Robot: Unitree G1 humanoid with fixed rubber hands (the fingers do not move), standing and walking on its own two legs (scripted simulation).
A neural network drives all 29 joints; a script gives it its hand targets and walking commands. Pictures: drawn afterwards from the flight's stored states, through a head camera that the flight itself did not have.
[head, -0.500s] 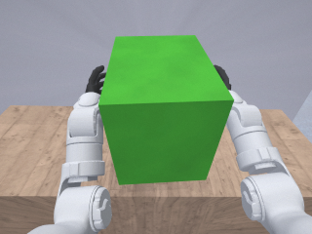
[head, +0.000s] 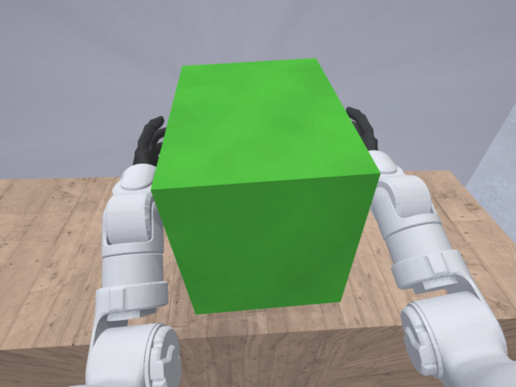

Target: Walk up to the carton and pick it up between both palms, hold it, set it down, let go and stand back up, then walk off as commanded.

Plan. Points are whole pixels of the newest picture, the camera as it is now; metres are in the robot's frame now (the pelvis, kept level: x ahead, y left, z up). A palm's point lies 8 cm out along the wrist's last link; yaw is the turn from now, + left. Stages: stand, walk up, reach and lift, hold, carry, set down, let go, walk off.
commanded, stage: hold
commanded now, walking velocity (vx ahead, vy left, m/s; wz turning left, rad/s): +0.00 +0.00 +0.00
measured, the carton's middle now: (258, 180) +0.38 -0.02 +0.17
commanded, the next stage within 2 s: none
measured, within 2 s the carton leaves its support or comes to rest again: neither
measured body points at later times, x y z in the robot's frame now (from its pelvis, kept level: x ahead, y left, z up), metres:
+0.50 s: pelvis -0.03 +0.00 +0.00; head -0.11 +0.02 +0.44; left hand +0.33 +0.16 +0.23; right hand +0.35 -0.15 +0.22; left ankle +0.01 +0.14 -0.75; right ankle +0.00 -0.13 -0.75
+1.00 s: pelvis +0.00 +0.00 +0.00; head -0.05 +0.02 +0.45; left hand +0.38 +0.15 +0.21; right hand +0.39 -0.16 +0.22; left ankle +0.01 +0.14 -0.75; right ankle +0.00 -0.13 -0.75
